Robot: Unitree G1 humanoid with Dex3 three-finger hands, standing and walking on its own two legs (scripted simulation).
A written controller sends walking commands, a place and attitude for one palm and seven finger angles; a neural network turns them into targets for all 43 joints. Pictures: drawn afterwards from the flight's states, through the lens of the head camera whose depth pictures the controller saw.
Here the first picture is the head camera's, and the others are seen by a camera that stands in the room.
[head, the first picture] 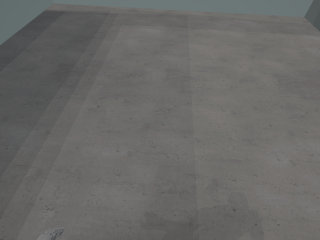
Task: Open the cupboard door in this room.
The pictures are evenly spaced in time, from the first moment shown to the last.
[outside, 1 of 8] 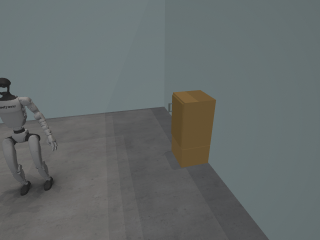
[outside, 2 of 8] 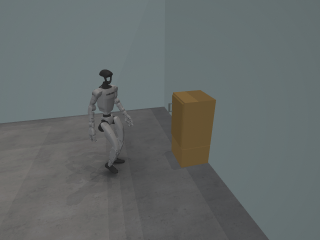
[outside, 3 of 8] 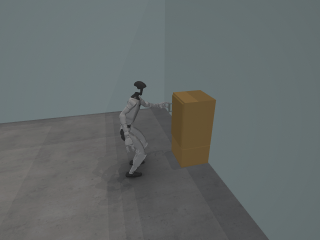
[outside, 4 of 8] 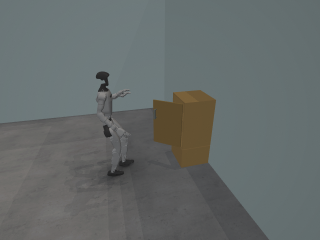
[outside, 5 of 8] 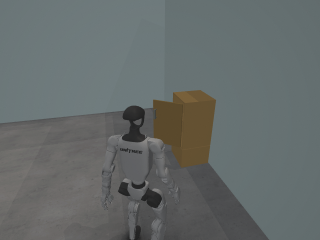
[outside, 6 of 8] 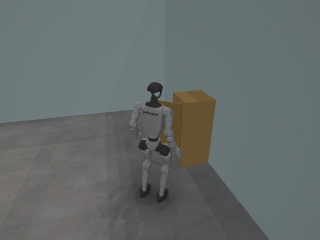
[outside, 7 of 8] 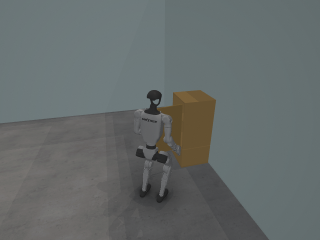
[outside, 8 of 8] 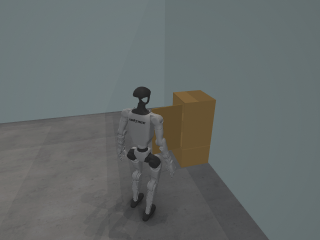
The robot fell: no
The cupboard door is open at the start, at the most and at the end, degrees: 0 100 99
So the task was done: yes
